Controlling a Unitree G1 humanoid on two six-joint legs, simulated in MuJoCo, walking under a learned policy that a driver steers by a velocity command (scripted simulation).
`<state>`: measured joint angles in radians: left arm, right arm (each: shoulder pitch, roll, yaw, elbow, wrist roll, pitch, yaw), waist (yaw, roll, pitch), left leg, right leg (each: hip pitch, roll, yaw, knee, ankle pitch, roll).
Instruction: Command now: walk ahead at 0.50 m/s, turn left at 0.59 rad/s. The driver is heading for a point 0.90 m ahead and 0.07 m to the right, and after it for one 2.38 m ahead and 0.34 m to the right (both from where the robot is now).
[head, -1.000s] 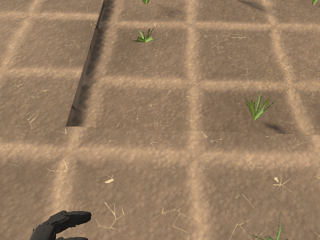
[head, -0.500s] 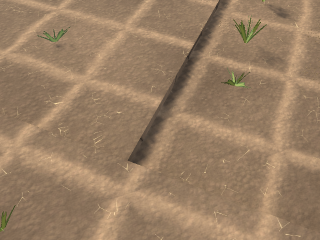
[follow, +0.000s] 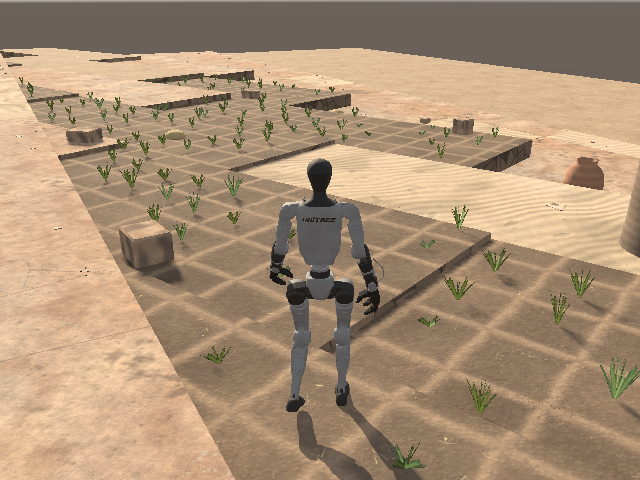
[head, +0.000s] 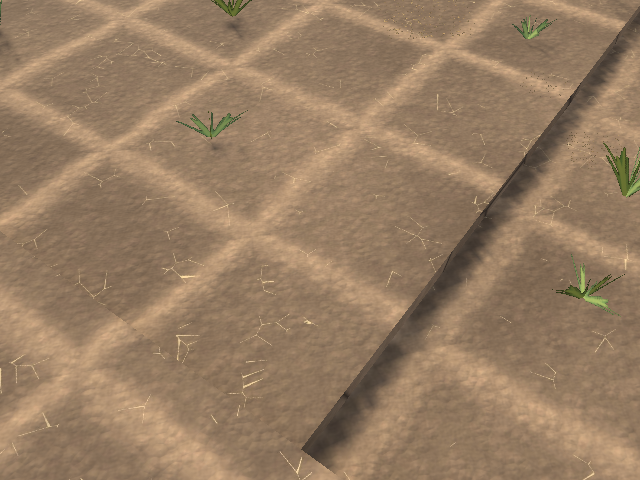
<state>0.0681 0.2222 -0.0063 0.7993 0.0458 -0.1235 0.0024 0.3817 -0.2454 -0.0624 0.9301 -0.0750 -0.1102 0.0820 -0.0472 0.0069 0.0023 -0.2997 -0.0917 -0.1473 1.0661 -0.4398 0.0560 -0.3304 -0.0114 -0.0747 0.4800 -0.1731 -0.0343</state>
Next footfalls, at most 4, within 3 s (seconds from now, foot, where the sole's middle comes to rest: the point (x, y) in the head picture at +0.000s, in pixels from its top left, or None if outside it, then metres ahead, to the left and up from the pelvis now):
0.40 left None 0.38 0.16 -0.77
1.00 right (365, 385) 0.75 -0.12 -0.84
1.42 left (300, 316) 0.95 0.04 -0.83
1.94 right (414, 244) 1.18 -0.30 -0.83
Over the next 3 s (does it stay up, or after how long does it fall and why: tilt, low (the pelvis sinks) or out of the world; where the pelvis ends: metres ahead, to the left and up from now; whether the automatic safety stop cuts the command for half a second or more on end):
stays up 1.64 -0.38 -0.07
